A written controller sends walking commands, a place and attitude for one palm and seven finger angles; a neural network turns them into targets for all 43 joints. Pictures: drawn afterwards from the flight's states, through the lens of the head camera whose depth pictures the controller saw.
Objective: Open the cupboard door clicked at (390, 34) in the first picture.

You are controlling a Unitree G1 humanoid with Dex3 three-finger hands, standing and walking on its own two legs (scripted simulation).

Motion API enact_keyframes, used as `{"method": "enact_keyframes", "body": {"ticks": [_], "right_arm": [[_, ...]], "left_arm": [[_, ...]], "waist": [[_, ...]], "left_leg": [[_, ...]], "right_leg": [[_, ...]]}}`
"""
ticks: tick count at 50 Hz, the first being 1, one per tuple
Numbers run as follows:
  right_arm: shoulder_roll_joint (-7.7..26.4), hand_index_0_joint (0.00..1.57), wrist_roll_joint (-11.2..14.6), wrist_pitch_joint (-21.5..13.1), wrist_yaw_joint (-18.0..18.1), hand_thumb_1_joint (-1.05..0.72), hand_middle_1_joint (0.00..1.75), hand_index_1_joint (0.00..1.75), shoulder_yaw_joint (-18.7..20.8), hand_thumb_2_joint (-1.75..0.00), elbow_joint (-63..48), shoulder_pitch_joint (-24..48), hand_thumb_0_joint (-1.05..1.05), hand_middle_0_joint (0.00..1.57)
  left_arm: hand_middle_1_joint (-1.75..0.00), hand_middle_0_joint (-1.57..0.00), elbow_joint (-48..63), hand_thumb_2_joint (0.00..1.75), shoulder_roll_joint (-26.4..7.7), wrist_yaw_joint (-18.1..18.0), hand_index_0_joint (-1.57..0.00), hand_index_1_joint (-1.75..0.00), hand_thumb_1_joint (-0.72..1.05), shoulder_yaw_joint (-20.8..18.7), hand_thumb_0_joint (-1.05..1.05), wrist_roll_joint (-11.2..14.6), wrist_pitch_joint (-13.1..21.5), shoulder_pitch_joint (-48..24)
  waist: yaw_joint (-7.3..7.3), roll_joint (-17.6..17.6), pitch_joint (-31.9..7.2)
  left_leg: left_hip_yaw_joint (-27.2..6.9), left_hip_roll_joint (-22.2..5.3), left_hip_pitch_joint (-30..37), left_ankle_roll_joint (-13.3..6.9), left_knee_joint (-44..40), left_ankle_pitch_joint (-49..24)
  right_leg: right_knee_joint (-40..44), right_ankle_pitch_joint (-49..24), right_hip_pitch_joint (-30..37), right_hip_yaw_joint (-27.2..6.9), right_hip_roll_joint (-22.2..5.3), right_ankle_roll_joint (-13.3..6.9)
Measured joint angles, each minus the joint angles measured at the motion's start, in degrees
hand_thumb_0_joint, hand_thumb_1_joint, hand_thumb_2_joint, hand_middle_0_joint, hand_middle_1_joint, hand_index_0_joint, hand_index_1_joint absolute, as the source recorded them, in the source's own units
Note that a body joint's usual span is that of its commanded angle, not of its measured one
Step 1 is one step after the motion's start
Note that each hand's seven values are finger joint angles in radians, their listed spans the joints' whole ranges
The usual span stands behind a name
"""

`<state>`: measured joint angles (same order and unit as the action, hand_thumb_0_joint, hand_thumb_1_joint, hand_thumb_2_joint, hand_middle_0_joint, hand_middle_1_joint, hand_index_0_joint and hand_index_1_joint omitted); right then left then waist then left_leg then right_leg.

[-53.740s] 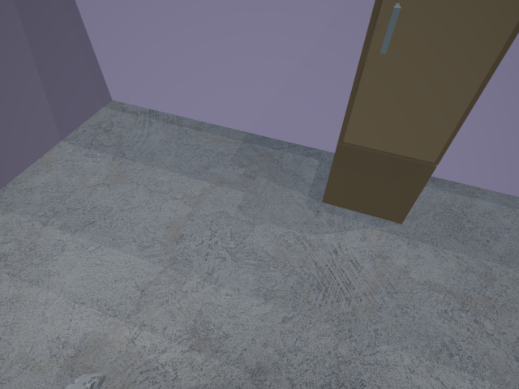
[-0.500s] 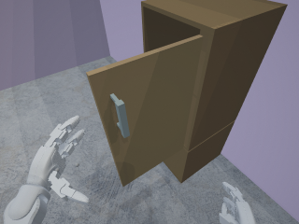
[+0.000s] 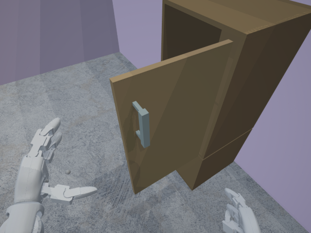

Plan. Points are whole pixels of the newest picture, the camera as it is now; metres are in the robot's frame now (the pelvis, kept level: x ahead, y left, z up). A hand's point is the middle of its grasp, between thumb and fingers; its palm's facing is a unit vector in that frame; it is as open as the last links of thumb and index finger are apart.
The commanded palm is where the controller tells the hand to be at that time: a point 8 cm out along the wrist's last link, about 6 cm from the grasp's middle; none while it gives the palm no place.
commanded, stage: draw the hand back to the body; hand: left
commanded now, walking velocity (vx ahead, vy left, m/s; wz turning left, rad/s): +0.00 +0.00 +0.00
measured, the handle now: (141, 125) +0.35 +0.09 +0.11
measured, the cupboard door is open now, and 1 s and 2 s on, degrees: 90 90 90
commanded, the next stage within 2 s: step back with the hand held close in 0.86 s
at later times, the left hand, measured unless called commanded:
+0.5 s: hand (47, 157) +0.20 +0.25 +0.16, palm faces +0.44 -0.79 -0.42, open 8.9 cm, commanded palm +0.16 +0.28 +0.17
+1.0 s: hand (57, 167) +0.19 +0.22 +0.16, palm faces +0.45 -0.80 -0.40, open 7.4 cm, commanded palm +0.14 +0.25 +0.18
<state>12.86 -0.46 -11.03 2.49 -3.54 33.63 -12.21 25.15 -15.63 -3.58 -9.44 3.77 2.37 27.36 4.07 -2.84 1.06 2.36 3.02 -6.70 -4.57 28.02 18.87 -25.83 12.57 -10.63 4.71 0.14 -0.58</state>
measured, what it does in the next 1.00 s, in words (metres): stands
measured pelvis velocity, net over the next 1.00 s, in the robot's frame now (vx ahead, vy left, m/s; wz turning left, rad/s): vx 0.00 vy -0.04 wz -0.02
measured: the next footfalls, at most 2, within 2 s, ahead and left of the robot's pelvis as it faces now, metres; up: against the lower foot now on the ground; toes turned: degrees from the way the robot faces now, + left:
none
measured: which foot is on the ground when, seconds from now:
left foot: down 0.00-1.00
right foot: down 0.00-1.00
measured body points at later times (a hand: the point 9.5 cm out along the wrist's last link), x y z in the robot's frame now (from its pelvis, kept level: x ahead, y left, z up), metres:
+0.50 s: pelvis +0.02 -0.02 +0.01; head +0.00 -0.03 +0.45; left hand +0.18 +0.29 +0.18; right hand +0.21 -0.23 -0.08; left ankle -0.04 +0.06 -0.74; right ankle +0.02 -0.12 -0.74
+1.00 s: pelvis +0.00 -0.04 +0.01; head -0.02 -0.07 +0.45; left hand +0.16 +0.26 +0.18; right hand +0.18 -0.26 -0.09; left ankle -0.04 +0.06 -0.74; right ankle +0.02 -0.12 -0.74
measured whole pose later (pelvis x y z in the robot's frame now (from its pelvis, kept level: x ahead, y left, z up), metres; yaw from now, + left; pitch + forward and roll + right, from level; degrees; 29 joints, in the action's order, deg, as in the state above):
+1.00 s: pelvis +0.00 -0.04 +0.01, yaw -1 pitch -5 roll -1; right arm 13.2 0.0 -6.4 2.5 -0.5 37.4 -11.1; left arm 20.0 -18.9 -6.9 -18.2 3.6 6.0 26.6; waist 4.0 -5.0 2.3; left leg 2.2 0.0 -1.6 -1.4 23.0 16.3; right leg -20.0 9.7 -5.4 4.8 3.4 -3.9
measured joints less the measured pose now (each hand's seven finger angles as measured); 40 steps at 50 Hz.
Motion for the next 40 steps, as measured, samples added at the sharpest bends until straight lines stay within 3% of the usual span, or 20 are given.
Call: {"method": "enact_keyframes", "body": {"ticks": [8,27,34,40], "right_arm": [[-0.13,0.21,-0.29,2.94,-0.24,-0.9,0.3,0.3,0.84,-0.9,1.97,-0.32,0.02,0.2],[0.26,0.2,0.35,6.0,-0.28,-0.9,0.29,0.3,2.46,-0.9,2.11,1.28,0.02,0.2],[0.6,0.2,0.4,5.68,-0.2,-0.9,0.29,0.3,2.56,-0.9,2.39,1.58,0.02,0.2],[0.18,0.2,0.33,5.3,0.07,-0.9,0.29,0.3,2.52,-0.9,2.94,1.25,0.02,0.2]], "left_arm": [[-0.3,-0.18,-0.28,0.53,-1.87,-2.95,-0.17,-0.3,0.04,-2.68,-0.01,-1.53,1.18,0.7],[-0.3,-0.2,-2.61,0.81,-4.21,-3.14,-0.2,-0.3,0.69,-9.97,0.0,-0.49,2.24,-0.1],[-0.3,-0.21,-3.8,0.87,-2.62,-3.32,-0.2,-0.3,0.83,-8.63,0.01,-0.44,2.35,-0.68],[-0.3,-0.21,-3.87,0.89,-3.29,-3.22,-0.21,-0.3,0.87,-8.3,0.01,-0.35,2.71,-0.15]], "waist": [[0.03,-0.85,0.32],[0.38,-1.63,0.04],[0.41,-1.81,0.66],[0.19,-1.67,0.61]], "left_leg": [[0.07,0.04,2.67,0.11,-3.05,-0.57],[-0.01,-1.31,4.81,1.45,-5.07,-1.22],[-0.26,-1.77,4.86,2.0,-5.14,-1.81],[-0.24,-2.33,5.14,2.57,-5.13,-2.05]], "right_leg": [[2.46,-0.29,2.34,-0.26,0.15,0.17],[4.49,-0.88,4.37,-0.21,1.62,-1.25],[4.87,-1.5,4.61,0.1,2.05,-1.94],[5.15,-1.87,4.96,0.13,2.62,-2.6]]}}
